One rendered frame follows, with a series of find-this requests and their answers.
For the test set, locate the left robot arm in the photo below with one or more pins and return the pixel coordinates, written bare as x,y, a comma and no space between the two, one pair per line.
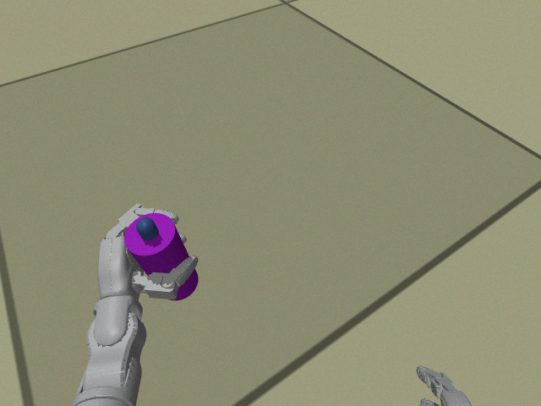
115,340

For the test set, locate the left robot hand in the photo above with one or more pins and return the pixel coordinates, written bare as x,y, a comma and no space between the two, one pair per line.
119,273

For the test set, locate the bottle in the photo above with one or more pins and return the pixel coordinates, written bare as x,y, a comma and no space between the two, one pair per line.
154,242

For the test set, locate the right robot hand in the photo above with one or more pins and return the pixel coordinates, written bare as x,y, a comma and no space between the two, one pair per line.
442,387

